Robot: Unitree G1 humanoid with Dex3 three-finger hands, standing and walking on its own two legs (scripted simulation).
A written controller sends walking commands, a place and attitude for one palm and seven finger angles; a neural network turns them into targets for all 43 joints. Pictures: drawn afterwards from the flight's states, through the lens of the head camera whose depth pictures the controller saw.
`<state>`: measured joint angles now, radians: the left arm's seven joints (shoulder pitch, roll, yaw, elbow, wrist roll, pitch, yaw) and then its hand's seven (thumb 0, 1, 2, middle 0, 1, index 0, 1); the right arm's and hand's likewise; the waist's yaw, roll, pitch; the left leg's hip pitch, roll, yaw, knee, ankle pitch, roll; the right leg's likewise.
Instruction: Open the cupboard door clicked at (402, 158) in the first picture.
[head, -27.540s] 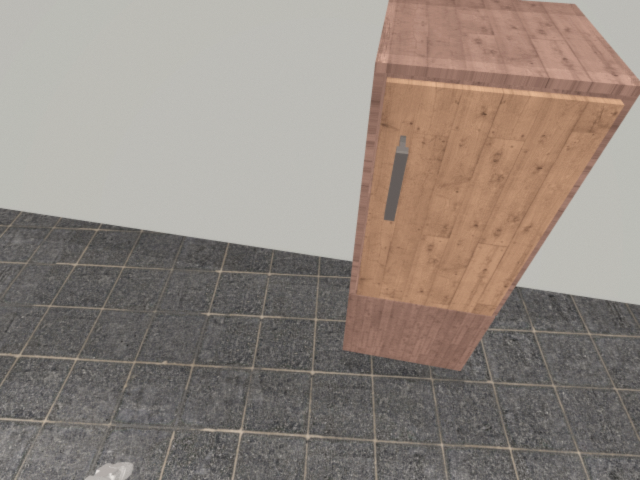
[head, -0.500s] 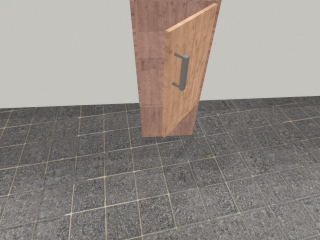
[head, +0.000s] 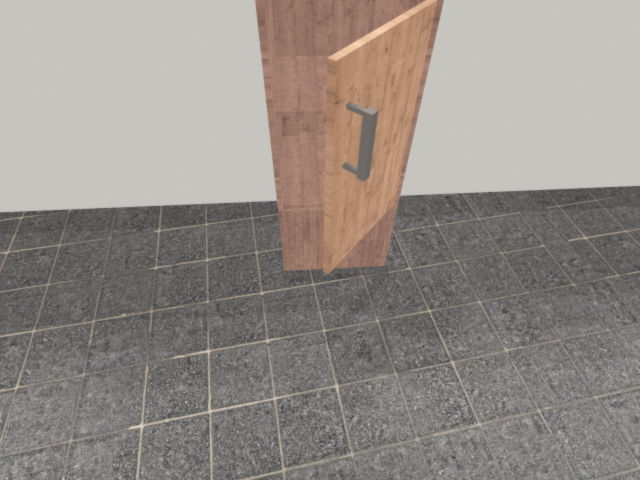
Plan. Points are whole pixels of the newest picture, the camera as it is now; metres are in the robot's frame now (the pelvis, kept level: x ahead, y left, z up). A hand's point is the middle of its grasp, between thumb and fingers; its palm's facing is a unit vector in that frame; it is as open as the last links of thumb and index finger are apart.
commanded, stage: look to check the result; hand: left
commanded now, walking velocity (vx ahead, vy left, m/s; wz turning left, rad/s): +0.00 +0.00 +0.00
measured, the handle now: (358, 142) +0.70 -0.04 +0.02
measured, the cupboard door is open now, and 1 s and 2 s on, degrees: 48 48 48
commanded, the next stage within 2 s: walk to a spot facing it in 0.18 s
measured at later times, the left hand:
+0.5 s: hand out of the picture +0.01 +0.17 -0.18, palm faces -0.01 -0.98 -0.19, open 7.4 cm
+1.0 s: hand out of the picture +0.10 +0.14 -0.16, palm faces -0.23 -0.93 -0.28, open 7.4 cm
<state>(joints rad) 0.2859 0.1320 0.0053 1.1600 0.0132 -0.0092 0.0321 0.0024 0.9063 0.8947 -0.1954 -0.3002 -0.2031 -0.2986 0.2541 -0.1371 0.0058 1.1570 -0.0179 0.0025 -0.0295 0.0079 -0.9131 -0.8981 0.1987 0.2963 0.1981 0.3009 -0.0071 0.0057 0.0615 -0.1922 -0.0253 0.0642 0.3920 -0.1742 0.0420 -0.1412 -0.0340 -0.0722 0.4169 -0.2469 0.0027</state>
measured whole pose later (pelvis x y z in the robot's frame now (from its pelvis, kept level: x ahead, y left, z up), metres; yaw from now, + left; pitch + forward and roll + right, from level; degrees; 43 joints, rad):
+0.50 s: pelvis +0.01 -0.01 +0.00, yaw -3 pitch -1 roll +0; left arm 0.26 0.15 0.04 1.12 0.02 0.02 0.02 0.00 0.91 0.89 -0.20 -0.30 -0.20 -0.30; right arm 0.22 -0.16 -0.02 1.13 -0.02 0.02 -0.04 0.01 -0.91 -0.90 0.20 0.30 0.20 0.30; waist 0.00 0.01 0.08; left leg -0.21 0.01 0.10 0.46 -0.23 0.02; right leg -0.17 0.00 -0.03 0.47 -0.28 -0.01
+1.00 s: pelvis +0.00 -0.05 +0.00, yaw -18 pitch +2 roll +2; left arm 0.23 0.19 0.07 0.96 0.03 0.02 0.02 0.00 0.90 0.89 -0.20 -0.30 -0.21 -0.30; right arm 0.06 -0.23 -0.07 0.94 -0.01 0.06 -0.03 0.01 -0.91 -0.90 0.20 0.30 0.20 0.30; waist 0.03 0.01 0.12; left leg -0.48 0.04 -0.01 1.07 -0.40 -0.07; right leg -0.25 0.07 0.09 0.48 -0.25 -0.07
